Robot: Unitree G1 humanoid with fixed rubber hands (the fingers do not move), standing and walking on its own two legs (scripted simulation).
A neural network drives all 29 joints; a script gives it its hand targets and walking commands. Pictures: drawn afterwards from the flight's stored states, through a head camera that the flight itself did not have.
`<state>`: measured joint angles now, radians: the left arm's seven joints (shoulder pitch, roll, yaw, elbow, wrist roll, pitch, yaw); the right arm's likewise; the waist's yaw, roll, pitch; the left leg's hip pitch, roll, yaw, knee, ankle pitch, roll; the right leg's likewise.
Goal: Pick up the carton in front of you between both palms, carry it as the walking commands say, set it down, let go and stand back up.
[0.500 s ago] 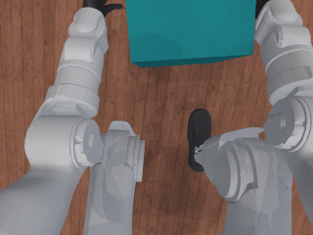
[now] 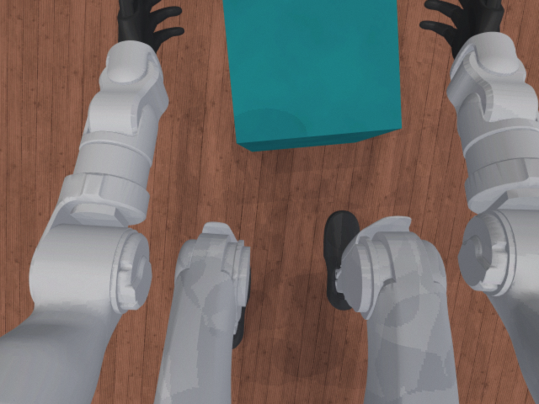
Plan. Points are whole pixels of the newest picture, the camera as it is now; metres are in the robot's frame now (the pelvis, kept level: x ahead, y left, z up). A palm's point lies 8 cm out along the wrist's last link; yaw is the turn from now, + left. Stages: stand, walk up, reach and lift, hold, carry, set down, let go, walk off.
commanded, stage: set down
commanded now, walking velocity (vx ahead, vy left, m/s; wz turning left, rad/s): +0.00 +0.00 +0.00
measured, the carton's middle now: (304, 80) +0.53 -0.06 -0.29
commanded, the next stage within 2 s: let go in 0.76 s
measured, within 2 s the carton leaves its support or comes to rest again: neither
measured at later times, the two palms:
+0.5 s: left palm out of the picture +0.54 +0.15 +0.03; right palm out of the picture +0.53 -0.25 +0.02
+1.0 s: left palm out of the picture +0.50 +0.16 +0.15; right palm out of the picture +0.48 -0.25 +0.14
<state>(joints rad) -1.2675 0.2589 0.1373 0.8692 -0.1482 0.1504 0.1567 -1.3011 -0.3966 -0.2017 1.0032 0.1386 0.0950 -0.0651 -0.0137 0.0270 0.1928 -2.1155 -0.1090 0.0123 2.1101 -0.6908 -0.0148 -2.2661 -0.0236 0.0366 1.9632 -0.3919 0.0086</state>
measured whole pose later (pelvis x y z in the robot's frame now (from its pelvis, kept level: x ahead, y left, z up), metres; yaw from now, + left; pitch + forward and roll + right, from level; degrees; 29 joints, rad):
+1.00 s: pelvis +0.06 -0.02 +0.26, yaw -2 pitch +42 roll +2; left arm -0.76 0.20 0.26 0.73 0.06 0.11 -0.02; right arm -0.77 -0.22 -0.25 0.71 -0.11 0.14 0.00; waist 0.00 0.01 -0.10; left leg -1.37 -0.06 -0.04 1.06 -0.42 -0.02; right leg -1.49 0.00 0.02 0.98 -0.22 -0.02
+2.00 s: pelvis +0.13 -0.01 +0.36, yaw -3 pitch -5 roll -1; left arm 0.19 0.19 0.05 0.44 0.03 0.12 -0.08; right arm 0.23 -0.22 -0.04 0.40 -0.01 0.14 0.06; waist 0.00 0.04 0.12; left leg -0.01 0.00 -0.07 0.44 -0.34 0.00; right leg -0.15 0.03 0.00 0.42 -0.19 -0.01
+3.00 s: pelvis +0.14 -0.02 +0.36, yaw -2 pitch -2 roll +0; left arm 0.13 0.35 0.02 0.95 0.03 0.00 0.01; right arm 0.22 -0.37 -0.02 0.84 -0.03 0.00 -0.03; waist 0.01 0.02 0.01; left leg -0.05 -0.02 -0.08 0.42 -0.33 0.00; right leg -0.20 0.01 -0.01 0.45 -0.21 -0.01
